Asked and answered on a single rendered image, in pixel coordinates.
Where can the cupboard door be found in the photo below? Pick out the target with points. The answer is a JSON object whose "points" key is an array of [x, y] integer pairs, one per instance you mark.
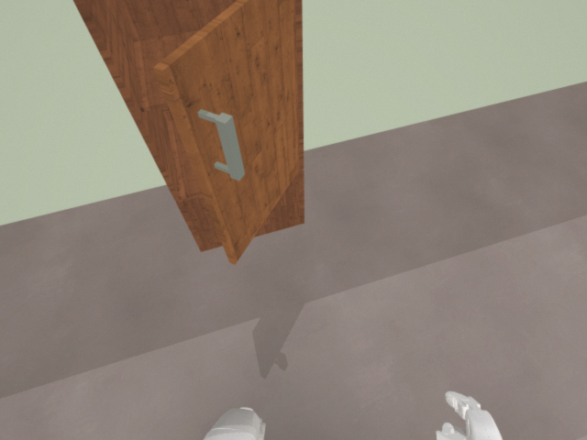
{"points": [[243, 63]]}

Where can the robot right hand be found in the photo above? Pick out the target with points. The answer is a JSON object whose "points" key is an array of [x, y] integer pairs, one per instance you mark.
{"points": [[479, 424]]}

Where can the handle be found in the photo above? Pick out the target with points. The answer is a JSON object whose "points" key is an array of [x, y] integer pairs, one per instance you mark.
{"points": [[229, 141]]}

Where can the left robot thigh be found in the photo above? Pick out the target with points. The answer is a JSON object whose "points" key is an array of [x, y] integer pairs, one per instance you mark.
{"points": [[237, 424]]}

